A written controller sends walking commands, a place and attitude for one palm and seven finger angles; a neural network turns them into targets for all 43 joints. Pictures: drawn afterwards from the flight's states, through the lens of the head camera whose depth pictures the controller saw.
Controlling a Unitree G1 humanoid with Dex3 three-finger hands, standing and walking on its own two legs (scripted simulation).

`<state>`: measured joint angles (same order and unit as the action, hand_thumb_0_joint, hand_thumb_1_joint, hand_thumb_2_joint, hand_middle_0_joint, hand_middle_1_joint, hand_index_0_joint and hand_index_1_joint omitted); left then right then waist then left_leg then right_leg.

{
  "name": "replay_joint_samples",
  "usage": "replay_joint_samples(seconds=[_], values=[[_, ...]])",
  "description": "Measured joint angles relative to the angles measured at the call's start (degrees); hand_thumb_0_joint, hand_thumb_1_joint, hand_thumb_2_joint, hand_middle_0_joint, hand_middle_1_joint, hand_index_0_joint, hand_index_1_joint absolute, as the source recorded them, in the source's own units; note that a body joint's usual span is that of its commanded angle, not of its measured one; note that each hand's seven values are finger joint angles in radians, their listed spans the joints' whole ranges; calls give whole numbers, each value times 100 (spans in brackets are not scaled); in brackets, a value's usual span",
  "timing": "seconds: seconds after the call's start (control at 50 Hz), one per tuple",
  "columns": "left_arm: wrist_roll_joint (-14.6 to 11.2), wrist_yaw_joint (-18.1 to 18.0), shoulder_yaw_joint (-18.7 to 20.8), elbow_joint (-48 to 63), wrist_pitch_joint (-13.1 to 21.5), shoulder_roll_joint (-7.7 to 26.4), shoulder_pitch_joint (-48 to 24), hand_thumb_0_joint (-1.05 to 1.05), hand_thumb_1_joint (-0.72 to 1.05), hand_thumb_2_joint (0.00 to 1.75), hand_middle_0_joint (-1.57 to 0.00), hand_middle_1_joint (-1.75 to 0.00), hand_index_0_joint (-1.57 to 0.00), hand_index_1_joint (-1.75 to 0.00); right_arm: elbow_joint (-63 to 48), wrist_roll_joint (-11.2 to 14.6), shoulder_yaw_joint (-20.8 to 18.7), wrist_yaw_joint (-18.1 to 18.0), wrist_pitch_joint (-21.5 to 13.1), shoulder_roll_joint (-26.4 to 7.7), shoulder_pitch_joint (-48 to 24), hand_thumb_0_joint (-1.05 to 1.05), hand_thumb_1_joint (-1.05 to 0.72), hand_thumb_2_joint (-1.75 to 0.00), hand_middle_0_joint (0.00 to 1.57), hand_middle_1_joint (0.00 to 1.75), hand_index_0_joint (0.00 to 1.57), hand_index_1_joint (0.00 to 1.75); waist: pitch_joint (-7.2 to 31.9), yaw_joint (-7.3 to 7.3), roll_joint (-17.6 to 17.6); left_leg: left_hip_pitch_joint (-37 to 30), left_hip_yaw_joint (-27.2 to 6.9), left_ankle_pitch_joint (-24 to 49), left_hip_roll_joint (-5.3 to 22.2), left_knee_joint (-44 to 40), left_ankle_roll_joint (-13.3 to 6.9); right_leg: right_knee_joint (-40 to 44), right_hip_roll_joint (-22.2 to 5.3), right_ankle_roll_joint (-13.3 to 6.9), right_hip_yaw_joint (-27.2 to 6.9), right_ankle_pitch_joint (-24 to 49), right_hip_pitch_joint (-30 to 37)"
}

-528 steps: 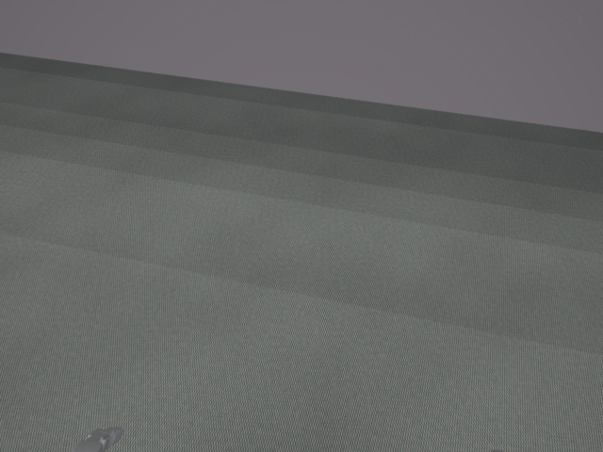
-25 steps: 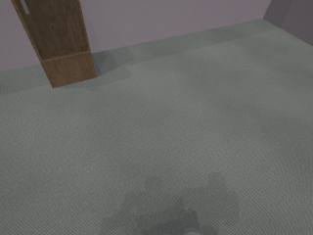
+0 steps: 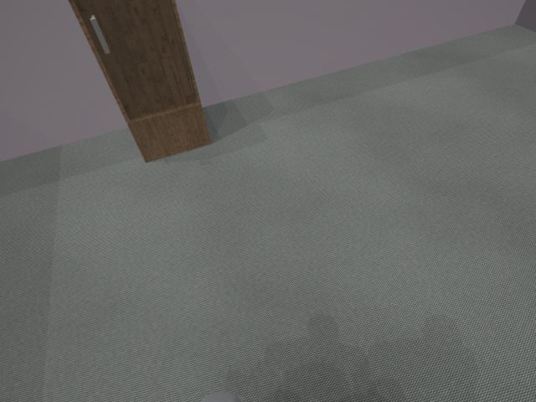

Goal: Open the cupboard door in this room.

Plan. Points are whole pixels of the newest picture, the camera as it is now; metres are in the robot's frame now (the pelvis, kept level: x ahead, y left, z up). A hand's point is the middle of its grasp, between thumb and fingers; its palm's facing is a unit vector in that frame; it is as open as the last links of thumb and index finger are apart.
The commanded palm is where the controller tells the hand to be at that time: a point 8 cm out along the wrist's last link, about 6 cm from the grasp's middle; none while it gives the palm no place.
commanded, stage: turn or walk to find it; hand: left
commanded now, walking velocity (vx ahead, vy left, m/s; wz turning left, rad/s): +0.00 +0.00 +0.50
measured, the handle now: (100, 34) +1.45 +0.77 -0.04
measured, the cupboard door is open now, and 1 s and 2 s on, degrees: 0 0 0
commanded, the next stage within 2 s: stand and wait in 1.46 s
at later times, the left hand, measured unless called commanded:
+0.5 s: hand out of the picture -0.01 +0.26 -0.17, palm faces +0.26 -0.93 -0.24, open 7.4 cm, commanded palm none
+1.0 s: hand out of the picture -0.05 +0.12 -0.15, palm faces +0.48 -0.85 -0.22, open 7.4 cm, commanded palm none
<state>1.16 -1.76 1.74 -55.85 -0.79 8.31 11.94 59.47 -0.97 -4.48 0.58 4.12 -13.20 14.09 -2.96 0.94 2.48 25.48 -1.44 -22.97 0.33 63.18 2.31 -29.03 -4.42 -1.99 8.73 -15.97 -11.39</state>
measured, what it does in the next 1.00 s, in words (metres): steps on the spot, turning left: left foot, then right foot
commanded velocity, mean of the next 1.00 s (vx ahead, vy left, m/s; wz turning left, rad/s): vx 0.19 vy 0.00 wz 0.39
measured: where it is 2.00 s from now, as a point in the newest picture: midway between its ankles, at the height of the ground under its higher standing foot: outside the picture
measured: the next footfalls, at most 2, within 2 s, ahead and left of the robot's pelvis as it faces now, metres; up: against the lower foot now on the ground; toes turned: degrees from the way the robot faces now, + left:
left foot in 0.26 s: +0.00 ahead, +0.16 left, +0.00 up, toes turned +13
right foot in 0.68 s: +0.09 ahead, -0.08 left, +0.00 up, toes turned +11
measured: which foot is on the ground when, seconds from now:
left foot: up 0.00-0.24, down 0.26-0.68, up 0.70-1.00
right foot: down 0.00-0.26, up 0.28-0.66, down 0.68-1.00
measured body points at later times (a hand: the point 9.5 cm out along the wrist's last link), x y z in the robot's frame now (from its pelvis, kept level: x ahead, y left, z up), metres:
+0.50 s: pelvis -0.02 +0.04 +0.00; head -0.01 +0.05 +0.45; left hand -0.03 +0.31 -0.15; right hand +0.10 -0.18 -0.14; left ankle -0.04 +0.15 -0.74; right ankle -0.01 -0.10 -0.68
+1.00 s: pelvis +0.08 +0.01 +0.01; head +0.11 -0.02 +0.46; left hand -0.07 +0.17 -0.13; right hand +0.21 -0.20 -0.16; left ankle +0.08 +0.20 -0.64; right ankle +0.05 -0.09 -0.74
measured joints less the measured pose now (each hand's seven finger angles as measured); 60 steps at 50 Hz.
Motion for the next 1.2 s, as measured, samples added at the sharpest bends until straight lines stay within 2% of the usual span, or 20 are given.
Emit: replay_joint_samples(seconds=[0.06, 0.18, 0.22, 0.26, 0.28, 0.3, 0.34, 0.38, 0.44, 0.56, 0.66, 0.68, 0.7, 0.74, 0.8, 0.88, 0.98, 1.06, 1.16, 1.2], values=[[23, -2, 33, 2, -7, 62, 34, 0, 92, 90, -21, -30, -21, -30, 5, -8, -20, 21, 30, -29, 22, 1, -91, -90, 19, 29, 20, 30, -49, -5, -59, -49, 88, 3, 135, -152, 79, 31, -76, 4, 161, 23, -5], [60, 20, 108, 15, -16, 257, 68, 0, 91, 90, -21, -30, -21, -30, -51, 21, 34, 25, 3, -2, -126, 1, -91, -90, 19, 29, 20, 30, -177, -134, -273, -551, 391, -284, 231, -1541, 101, -201, -311, 91, 445, -46, -171], [56, 28, 134, 3, -36, 343, 88, 0, 91, 90, -21, -30, -21, -30, -119, 33, 62, 23, -50, 16, -209, 1, -91, -90, 19, 29, 20, 30, -199, -162, -344, -784, 506, -108, 211, -2126, 76, -388, -406, 159, 548, -121, -257], [18, 40, 156, -3, -84, 417, 146, 0, 91, 90, -21, -30, -21, -30, -230, 32, 85, 37, -135, -3, -247, 1, -91, -90, 19, 29, 20, 30, -155, -158, -347, -1106, 568, 461, 203, -2930, -2, -719, -484, 259, 667, -272, -403], [-9, 45, 179, -14, -132, 485, 147, 0, 90, 90, -21, -30, -21, -30, -259, 17, 78, 33, -186, 33, -294, 1, -91, -90, 19, 29, 20, 30, -151, -150, -435, -1071, 562, 492, 131, -2954, -104, -1018, -548, 345, 580, -443, -552], [-18, 37, 198, -33, -202, 553, 129, 0, 91, 90, -21, -30, -21, -30, -291, 4, 89, 30, -218, 86, -345, 1, -91, -90, 19, 29, 20, 30, -173, -166, -531, -1013, 561, 459, 63, -2849, -196, -1427, -531, 412, 343, -851, -730], [-13, 28, 232, -63, -321, 634, 102, 0, 91, 90, -21, -30, -21, -30, -358, -23, 135, 19, -272, 161, -392, 1, -91, -90, 19, 29, 20, 30, -174, -195, -593, -1012, 529, 457, 28, -2849, -304, -2285, -365, 473, -46, -1288, -1070], [-14, 46, 241, -91, -367, 645, 53, 1, 91, 90, -20, -30, -20, -30, -404, -37, 170, -26, -298, 193, -387, 1, -91, -90, 19, 29, 20, 30, -122, -179, -532, -1060, 430, 583, 23, -3041, -333, -2882, -228, 521, -257, -1212, -1315], [-4, 124, 225, -52, -309, 616, 18, 1, 91, 90, -20, -30, -20, -30, -421, -50, 219, -44, -322, 206, -350, 0, -91, -90, 20, 29, 20, 30, -19, -170, -415, -1171, 299, 799, -7, -3381, -344, -3157, -131, 564, -464, -901, -1458], [24, 264, 181, 35, -183, 535, -9, 1, 91, 90, -20, -30, -20, -30, -423, -63, 228, -5, -434, 237, -74, 0, -90, -90, 20, 30, 20, 30, 233, -54, -257, -1342, 87, 995, -98, -3793, -323, -2449, -72, 589, -592, -755, -1270], [27, 330, 140, 195, -21, 426, -70, 1, 91, 90, -20, -30, -20, -30, -316, -78, 180, 9, -408, 177, 216, 0, -90, -90, 20, 30, 20, 30, 292, 51, -82, -1305, -132, 845, -114, -3614, -206, -920, 61, 561, -467, -612, -706], [36, 340, 129, 245, 58, 415, -46, 1, 91, 90, -20, -30, -20, -30, -285, -71, 163, 5, -388, 163, 292, 0, -90, -90, 20, 30, 20, 30, 308, 43, -64, -1207, -179, 662, -126, -3358, -200, -493, 94, 525, -420, -459, -498], [68, 324, 118, 260, 147, 368, -38, 0, 91, 90, -20, -30, -20, -30, -228, -50, 138, -6, -363, 130, 350, 1, -90, -90, 20, 30, 20, 30, 299, 24, 11, -1033, -239, 228, -110, -2887, -243, -428, 133, 381, -335, -165, -443], [63, 260, 57, 265, 262, 247, 78, 0, 91, 90, -20, -30, -20, -30, -79, -59, 95, 12, -268, 66, 439, 1, -90, -90, 20, 30, 20, 30, 316, -43, 108, -553, -235, -255, -126, -1645, -300, -509, 140, 115, -141, -199, -312], [40, 174, 25, 114, 358, 114, 510, 0, 91, 90, -20, -30, -21, -30, 32, -102, 39, 104, -194, -4, 423, 1, -91, -90, 20, 29, 20, 30, 386, -159, 16, 108, 39, 221, -84, -250, -303, -72, 62, 13, -104, -202, 90], [22, 138, -42, -294, 361, -44, 1014, 0, 91, 90, -20, -30, -21, -30, -55, -98, -37, 138, -257, -54, 323, 1, -91, -90, 19, 29, 20, 30, 348, -84, -34, 753, 93, 1230, 138, 337, -177, 708, 26, 34, 53, 17, 659], [21, 79, -114, -622, 407, -222, 1430, 0, 91, 90, -20, -30, -20, -30, -27, -61, -16, 132, -226, -11, 183, 1, -91, -90, 19, 29, 20, 30, 173, -130, -47, 1140, 113, 1617, 344, 128, -37, 1147, 77, 55, 393, -41, 1131], [45, 25, -161, -745, 412, -348, 1618, 0, 91, 90, -20, -30, -21, -30, 10, -43, 75, 130, -155, 57, -96, 1, -91, -90, 19, 29, 19, 30, -23, -255, -64, 1069, 409, 1418, 397, -564, -21, 1087, 63, 135, 622, -299, 1307], [63, -5, -172, -800, 324, -360, 1715, 0, 90, 90, -21, -30, -21, -30, -109, -23, 225, 134, -190, 202, -613, 1, -91, -90, 19, 29, 19, 30, -221, -428, -186, 506, 887, 1148, 220, -1962, -187, 657, -75, 333, 831, -806, 1365], [50, 2, -148, -818, 273, -313, 1730, 0, 90, 90, -21, -30, -21, -30, -226, -27, 266, 118, -292, 249, -767, 1, -91, -90, 19, 29, 20, 30, -260, -427, -259, 79, 1032, 1288, 52, -2595, -300, 49, -224, 434, 888, -1113, 1244]])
